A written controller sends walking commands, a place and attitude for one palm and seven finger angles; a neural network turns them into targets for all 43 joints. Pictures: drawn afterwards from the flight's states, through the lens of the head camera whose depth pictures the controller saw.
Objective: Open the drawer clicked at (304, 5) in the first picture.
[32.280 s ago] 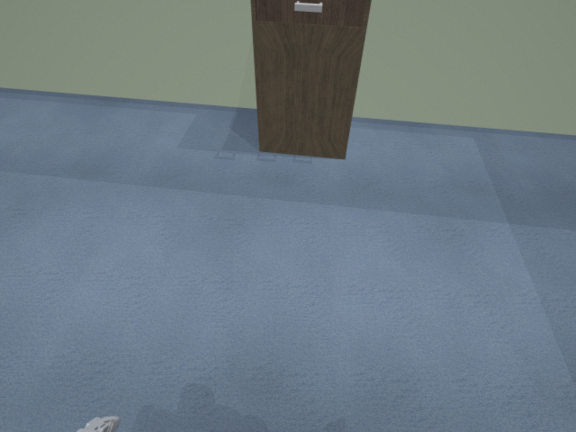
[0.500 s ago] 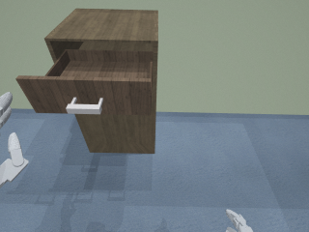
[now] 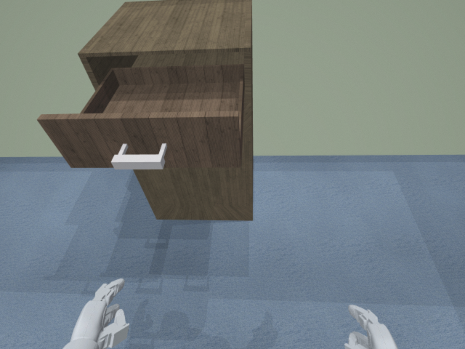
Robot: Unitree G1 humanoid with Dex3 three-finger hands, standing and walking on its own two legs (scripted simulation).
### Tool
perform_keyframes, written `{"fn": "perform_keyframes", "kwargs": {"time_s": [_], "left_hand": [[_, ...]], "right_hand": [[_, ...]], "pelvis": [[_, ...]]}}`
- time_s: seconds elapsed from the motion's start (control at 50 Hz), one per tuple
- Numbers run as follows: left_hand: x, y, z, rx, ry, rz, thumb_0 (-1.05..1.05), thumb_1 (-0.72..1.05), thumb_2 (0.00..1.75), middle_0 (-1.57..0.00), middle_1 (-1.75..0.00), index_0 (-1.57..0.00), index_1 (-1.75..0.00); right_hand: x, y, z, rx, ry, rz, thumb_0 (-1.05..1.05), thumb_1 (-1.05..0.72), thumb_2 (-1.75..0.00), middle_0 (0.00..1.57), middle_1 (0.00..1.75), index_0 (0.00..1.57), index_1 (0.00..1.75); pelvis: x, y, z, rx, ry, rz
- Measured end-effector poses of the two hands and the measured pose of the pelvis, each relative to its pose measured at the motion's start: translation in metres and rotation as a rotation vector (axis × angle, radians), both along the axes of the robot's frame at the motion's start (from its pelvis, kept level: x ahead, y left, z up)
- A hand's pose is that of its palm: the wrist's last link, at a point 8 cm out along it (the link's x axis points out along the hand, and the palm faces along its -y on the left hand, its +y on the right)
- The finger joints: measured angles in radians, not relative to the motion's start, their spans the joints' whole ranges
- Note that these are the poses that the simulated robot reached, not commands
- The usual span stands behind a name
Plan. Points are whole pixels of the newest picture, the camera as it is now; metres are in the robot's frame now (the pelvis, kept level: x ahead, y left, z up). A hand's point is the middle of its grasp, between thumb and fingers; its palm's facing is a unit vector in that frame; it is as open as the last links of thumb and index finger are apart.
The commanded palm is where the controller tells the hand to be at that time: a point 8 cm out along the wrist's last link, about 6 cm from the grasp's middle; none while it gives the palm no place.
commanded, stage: let the arm hang, fingers relaxed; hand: left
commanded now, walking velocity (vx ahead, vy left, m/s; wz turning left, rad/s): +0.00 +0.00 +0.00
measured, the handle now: (141, 154) +0.52 +0.24 +0.03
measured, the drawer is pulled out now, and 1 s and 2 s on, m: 0.29 0.29 0.29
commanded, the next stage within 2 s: look to check the result in 0.92 s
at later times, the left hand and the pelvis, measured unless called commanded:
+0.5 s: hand out of the picture -0.04 +0.21 -0.15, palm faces +0.02 -0.97 -0.25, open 7.3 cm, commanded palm none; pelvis -0.01 +0.01 +0.02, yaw +0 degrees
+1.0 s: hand out of the picture -0.02 +0.17 -0.16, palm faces +0.02 -0.98 -0.19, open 7.3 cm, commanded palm none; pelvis -0.01 +0.00 +0.02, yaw -1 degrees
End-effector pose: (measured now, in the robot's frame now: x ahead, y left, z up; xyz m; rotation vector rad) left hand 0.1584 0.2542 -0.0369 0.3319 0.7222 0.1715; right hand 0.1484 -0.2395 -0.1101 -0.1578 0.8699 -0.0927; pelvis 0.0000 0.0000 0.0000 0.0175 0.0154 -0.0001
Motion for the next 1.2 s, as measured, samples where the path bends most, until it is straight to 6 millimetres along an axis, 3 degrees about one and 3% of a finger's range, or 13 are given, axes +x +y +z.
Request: {"fn": "perform_keyframes", "kwargs": {"time_s": [0.06,0.08,0.12,0.26,0.36,0.48,0.76,0.98,1.2], "left_hand": [[-0.056,-0.031,-0.063,-0.137,0.269,0.022,0.01,0.91,0.90,-0.20,-0.30,-0.20,-0.30],[-0.076,-0.040,-0.077,-0.178,0.343,0.034,0.01,0.91,0.90,-0.20,-0.30,-0.20,-0.30],[-0.103,-0.038,-0.092,-0.209,0.405,0.133,-0.01,0.97,0.90,-0.21,-0.30,-0.21,-0.30],[-0.175,-0.014,-0.095,-0.180,0.630,0.199,-0.02,0.98,0.90,-0.21,-0.30,-0.21,-0.30],[-0.203,-0.002,-0.085,-0.145,0.714,0.223,0.00,0.94,0.90,-0.20,-0.30,-0.20,-0.30],[-0.205,-0.001,-0.080,-0.124,0.717,0.217,0.00,0.92,0.90,-0.20,-0.30,-0.20,-0.30],[-0.168,-0.034,-0.090,-0.187,0.634,0.147,0.00,0.91,0.90,-0.20,-0.30,-0.20,-0.30],[-0.177,-0.038,-0.091,-0.191,0.667,0.171,0.01,0.91,0.90,-0.20,-0.30,-0.20,-0.30],[-0.185,-0.042,-0.089,-0.187,0.693,0.193,0.00,0.91,0.90,-0.20,-0.30,-0.20,-0.30]], "right_hand": [[-0.029,0.006,-0.008,-0.007,0.118,-0.006,0.00,-0.91,-0.90,0.20,0.30,0.20,0.30],[-0.040,0.007,-0.009,-0.015,0.163,-0.010,0.00,-0.91,-0.90,0.20,0.30,0.20,0.30],[-0.064,0.010,-0.010,-0.031,0.256,-0.013,0.00,-0.91,-0.90,0.20,0.30,0.20,0.30],[-0.130,0.005,-0.012,-0.068,0.470,-0.057,0.00,-0.93,-0.90,0.20,0.30,0.20,0.30],[-0.155,0.011,-0.017,-0.044,0.523,-0.084,0.00,-0.92,-0.90,0.20,0.30,0.20,0.30],[-0.169,0.026,-0.025,0.009,0.533,-0.102,0.00,-0.91,-0.90,0.20,0.30,0.20,0.30],[-0.188,0.045,-0.028,0.064,0.556,-0.141,0.00,-0.91,-0.90,0.20,0.30,0.20,0.30],[-0.197,0.043,-0.027,0.063,0.590,-0.156,0.00,-0.91,-0.90,0.20,0.30,0.20,0.30],[-0.185,0.038,-0.028,0.062,0.573,-0.146,0.00,-0.91,-0.90,0.20,0.30,0.20,0.30]], "pelvis": [[0.000,-0.003,-0.001,-0.011,-0.024,0.005],[-0.001,-0.003,-0.001,-0.013,-0.033,0.007],[-0.002,-0.006,0.001,-0.015,-0.043,0.015],[-0.008,0.000,0.011,-0.034,-0.042,0.018],[-0.010,0.007,0.015,-0.030,-0.045,0.008],[-0.012,0.009,0.016,-0.023,-0.056,-0.005],[-0.013,0.005,0.016,-0.018,-0.062,-0.020],[-0.010,0.001,0.016,-0.018,-0.058,-0.018],[-0.007,-0.002,0.016,-0.016,-0.057,-0.017]]}}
